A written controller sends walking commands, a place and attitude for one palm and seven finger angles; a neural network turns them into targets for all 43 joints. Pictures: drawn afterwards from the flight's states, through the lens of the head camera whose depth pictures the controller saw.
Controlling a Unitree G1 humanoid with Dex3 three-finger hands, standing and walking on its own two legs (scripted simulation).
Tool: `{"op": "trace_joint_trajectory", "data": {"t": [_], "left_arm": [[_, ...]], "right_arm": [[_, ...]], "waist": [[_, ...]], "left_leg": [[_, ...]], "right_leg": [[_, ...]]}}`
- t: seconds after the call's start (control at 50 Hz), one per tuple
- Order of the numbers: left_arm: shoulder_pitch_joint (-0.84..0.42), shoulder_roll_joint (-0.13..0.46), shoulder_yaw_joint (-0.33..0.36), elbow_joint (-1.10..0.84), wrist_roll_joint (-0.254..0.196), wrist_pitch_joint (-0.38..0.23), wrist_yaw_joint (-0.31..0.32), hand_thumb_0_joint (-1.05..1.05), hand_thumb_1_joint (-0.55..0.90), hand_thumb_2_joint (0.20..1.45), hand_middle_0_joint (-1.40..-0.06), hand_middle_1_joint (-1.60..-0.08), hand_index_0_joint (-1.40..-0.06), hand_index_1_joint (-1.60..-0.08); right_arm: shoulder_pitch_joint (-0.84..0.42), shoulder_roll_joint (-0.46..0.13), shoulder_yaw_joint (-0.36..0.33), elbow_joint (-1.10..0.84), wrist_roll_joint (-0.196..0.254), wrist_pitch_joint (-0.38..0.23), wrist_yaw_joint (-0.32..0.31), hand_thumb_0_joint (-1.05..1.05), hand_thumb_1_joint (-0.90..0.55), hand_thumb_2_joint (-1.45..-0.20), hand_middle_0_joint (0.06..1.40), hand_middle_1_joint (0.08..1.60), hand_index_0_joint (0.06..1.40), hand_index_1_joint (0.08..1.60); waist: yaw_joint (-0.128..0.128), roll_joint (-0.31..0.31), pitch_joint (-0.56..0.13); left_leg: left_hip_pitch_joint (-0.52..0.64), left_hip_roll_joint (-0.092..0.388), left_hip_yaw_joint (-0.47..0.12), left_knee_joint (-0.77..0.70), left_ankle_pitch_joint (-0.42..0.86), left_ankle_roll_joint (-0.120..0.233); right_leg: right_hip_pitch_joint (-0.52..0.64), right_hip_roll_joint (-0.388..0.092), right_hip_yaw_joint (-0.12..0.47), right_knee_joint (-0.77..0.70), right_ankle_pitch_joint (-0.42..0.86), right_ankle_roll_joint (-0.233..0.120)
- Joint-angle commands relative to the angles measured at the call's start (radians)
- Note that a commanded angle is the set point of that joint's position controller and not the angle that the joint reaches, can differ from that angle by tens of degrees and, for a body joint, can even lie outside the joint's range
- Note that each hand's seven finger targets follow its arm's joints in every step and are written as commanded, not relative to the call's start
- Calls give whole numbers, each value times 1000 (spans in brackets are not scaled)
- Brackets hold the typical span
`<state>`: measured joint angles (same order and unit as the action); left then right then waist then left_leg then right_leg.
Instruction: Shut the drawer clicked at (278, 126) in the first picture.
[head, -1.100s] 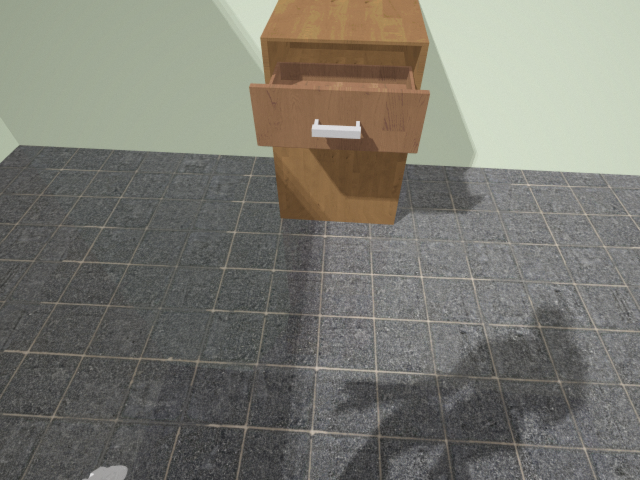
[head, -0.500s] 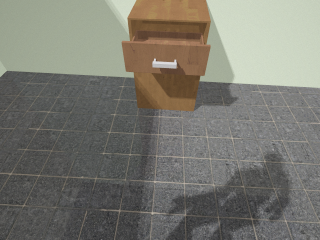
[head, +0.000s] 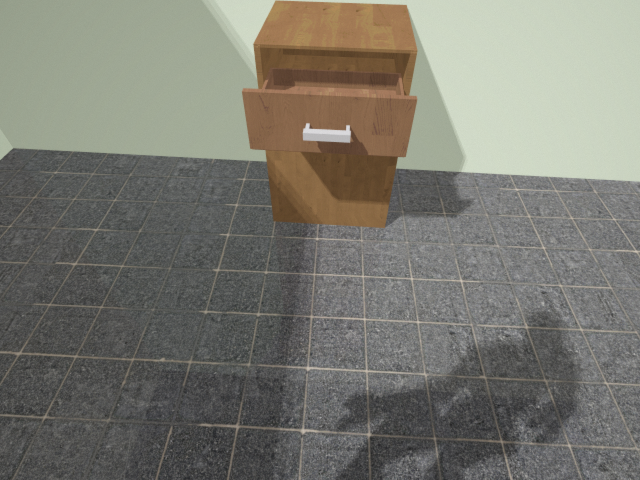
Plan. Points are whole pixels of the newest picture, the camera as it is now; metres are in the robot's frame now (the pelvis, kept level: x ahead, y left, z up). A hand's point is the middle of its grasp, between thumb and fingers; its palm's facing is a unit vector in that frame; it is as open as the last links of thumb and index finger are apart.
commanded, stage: look at it before walking up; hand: left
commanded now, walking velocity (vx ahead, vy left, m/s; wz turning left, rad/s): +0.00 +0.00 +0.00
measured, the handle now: (327, 131) +0.99 +0.04 -0.10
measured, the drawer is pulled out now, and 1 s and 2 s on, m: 0.29 0.29 0.29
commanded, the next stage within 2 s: walk to a spot facing it in 0.34 s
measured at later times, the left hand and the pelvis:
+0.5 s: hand out of the picture +0.06 +0.24 -0.16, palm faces -0.01 -0.95 -0.32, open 7.4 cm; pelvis +0.00 +0.00 +0.00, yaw +0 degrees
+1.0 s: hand out of the picture +0.10 +0.13 -0.17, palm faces -0.11 -0.98 -0.18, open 7.4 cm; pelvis +0.10 -0.04 -0.01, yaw -11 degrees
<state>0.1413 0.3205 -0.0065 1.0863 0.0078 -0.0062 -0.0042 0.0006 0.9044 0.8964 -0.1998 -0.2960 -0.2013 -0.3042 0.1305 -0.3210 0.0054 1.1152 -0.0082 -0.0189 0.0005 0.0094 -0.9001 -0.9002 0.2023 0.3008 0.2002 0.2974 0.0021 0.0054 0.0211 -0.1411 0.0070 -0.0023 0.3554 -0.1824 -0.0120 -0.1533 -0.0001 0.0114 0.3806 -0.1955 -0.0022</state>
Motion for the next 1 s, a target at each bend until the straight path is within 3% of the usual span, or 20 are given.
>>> {"op": "trace_joint_trajectory", "data": {"t": [0.0, 0.18, 0.42, 0.46, 0.5, 0.54, 0.6, 0.64, 0.68, 0.72, 0.74, 0.76, 0.78, 0.8, 0.82, 0.84, 0.86, 0.88, 0.92, 0.98], "left_arm": [[-31, 203, 39, -57, 5, -24, 17, 0, 900, 900, -200, -300, -200, -300], [-16, 202, 40, -53, 4, -26, 18, 0, 900, 900, -200, -300, -200, -300], [-9, 198, 38, -48, 5, -26, 18, 0, 900, 900, -200, -300, -200, -300], [57, 89, 17, -18, 3, -6, 19, 0, 900, 900, -200, -300, -200, -300], [78, 98, 30, -28, 9, 11, 9, 0, 900, 900, -200, -300, -200, -300], [97, 101, 45, -55, 14, 20, -3, 0, 900, 900, -200, -300, -200, -300], [124, 65, 59, -99, 15, 9, -15, 0, 900, 900, -200, -300, -200, -300], [100, 13, 63, -134, 14, -4, -21, 0, 900, 900, -200, -300, -200, -300], [40, -1, 71, -173, 14, -9, -29, 0, 900, 900, -200, -300, -200, -300], [76, -38, 73, -165, 14, -18, -35, 0, 900, 900, -200, -300, -200, -300], [144, -51, 75, -140, 14, -21, -37, 0, 900, 900, -200, -300, -200, -300], [278, -44, 84, -95, 17, -25, -35, 0, 900, 900, -200, -300, -200, -300], [423, 58, 106, -51, 22, -40, -19, 0, 900, 900, -200, -300, -200, -300], [523, 127, 116, -27, 7, -48, -1, 0, 900, 900, -200, -300, -200, -300], [503, 94, 108, -29, 2, -49, 11, 0, 900, 900, -200, -300, -200, -300], [438, 66, 101, -41, 8, -51, 13, 0, 900, 900, -200, -300, -200, -300], [374, 32, 90, -63, 10, -53, 15, 0, 900, 900, -200, -300, -200, -300], [339, 3, 85, -72, 12, -57, 18, 0, 900, 900, -200, -300, -200, -300], [320, -17, 81, -75, 16, -68, 20, 0, 900, 900, -200, -300, -200, -300], [344, -16, 82, -58, 16, -78, 21, 0, 900, 900, -200, -300, -200, -300]], "right_arm": [[-43, -194, -37, -55, -2, -18, -14, 0, -900, -900, 200, 300, 200, 300], [-39, -190, -36, -54, -1, -19, -15, 0, -900, -900, 200, 300, 200, 300], [-35, -188, -34, -46, -1, -17, -14, 0, -900, -900, 200, 300, 200, 300], [28, -79, -11, -20, -9, -4, -12, 0, -900, -900, 200, 300, 200, 300], [67, -84, -22, -23, -14, 6, -11, 0, -900, -900, 200, 300, 200, 300], [80, -97, -37, -49, -17, 8, -11, 0, -900, -900, 200, 300, 200, 300], [135, -119, -63, -77, -15, -5, -16, 0, -900, -900, 200, 300, 200, 300], [190, -149, -83, -84, -13, -22, -21, 0, -900, -900, 200, 300, 200, 300], [211, -127, -91, -92, -14, -36, -20, 0, -900, -900, 200, 300, 200, 300], [183, -100, -87, -92, -20, -43, -21, 0, -900, -900, 200, 300, 200, 300], [159, -90, -84, -95, -18, -43, -23, 0, -900, -900, 200, 300, 200, 300], [137, -76, -80, -98, -17, -41, -21, 0, -900, -900, 200, 300, 200, 300], [112, -15, -68, -128, -3, -42, -12, 0, -900, -900, 200, 300, 200, 300], [27, 19, -57, -190, -4, -52, -2, 0, -900, -900, 200, 300, 200, 300], [-23, -9, -66, -190, -7, -53, -5, 0, -900, -900, 200, 300, 200, 300], [-24, 16, -69, -183, -8, -50, -3, 0, -900, -900, 200, 300, 200, 300], [10, 22, -72, -165, -15, -44, 0, 0, -900, -900, 200, 300, 200, 300], [36, 35, -75, -148, -19, -39, 4, 0, -900, -900, 200, 300, 200, 300], [77, 57, -77, -135, -21, -26, 8, 0, -900, -900, 200, 300, 200, 300], [53, 76, -83, -152, -18, -19, 18, 0, -900, -900, 200, 300, 200, 300]], "waist": [[-1, -15, -31], [0, -16, -56], [1, -11, -33], [-1, -13, -47], [0, -22, 22], [1, -16, 102], [-13, 46, 114], [-33, 164, 94], [-47, 165, 108], [-12, 130, 90], [21, 117, 61], [84, 37, 10], [142, -252, -25], [162, -361, -11], [148, -185, 45], [108, -114, 81], [68, -81, 101], [44, -50, 91], [12, -82, 78], [12, -70, 73]], "left_leg": [[2, 108, -95, -60, 79, 32], [26, 112, -95, -57, 119, 31], [13, 109, -96, -67, 92, 29], [29, 101, -55, -33, -17, 12], [-28, 94, -36, -11, -246, 19], [-85, 104, -48, -8, -393, 33], [-23, 182, -127, -30, -453, 86], [50, 325, -261, -124, -433, 165], [79, 382, -240, -144, -270, 209], [41, 352, -109, -72, -65, 175], [-25, 316, -27, 13, -26, 139], [-130, 250, 59, 205, -43, 95], [-374, 130, 175, 526, -154, 31], [-579, 45, 157, 756, -393, 5], [-617, 89, 42, 829, -323, 15], [-622, 112, 25, 870, -250, 10], [-598, 134, 13, 860, -184, 1], [-558, 138, 22, 837, -136, -8], [-545, 138, 35, 800, -77, -26], [-560, 131, 54, 721, -17, -41]], "right_leg": [[-16, -111, 105, -76, 52, -23], [4, -115, 98, -77, 101, -22], [-1, -114, 101, -92, 66, -20], [-21, -103, 110, -81, -60, -13], [-89, -83, 142, -67, -266, -31], [-174, -59, 168, -40, -384, -50], [-296, -2, 136, 116, -356, -61], [-381, 38, 1, 351, -252, -36], [-442, -35, -18, 448, -311, -24], [-331, -57, -54, 357, -271, -21], [-183, -44, -84, 262, -198, -24], [32, -5, -109, 141, -96, -34], [237, -172, 180, -28, -196, -99], [274, -379, 557, -172, -121, -203], [209, -371, 556, -171, -83, -244], [145, -354, 511, -169, -111, -250], [76, -328, 435, -179, -131, -237], [46, -294, 370, -182, -88, -223], [29, -260, 278, -194, 3, -207], [50, -229, 223, -202, 38, -200]]}}
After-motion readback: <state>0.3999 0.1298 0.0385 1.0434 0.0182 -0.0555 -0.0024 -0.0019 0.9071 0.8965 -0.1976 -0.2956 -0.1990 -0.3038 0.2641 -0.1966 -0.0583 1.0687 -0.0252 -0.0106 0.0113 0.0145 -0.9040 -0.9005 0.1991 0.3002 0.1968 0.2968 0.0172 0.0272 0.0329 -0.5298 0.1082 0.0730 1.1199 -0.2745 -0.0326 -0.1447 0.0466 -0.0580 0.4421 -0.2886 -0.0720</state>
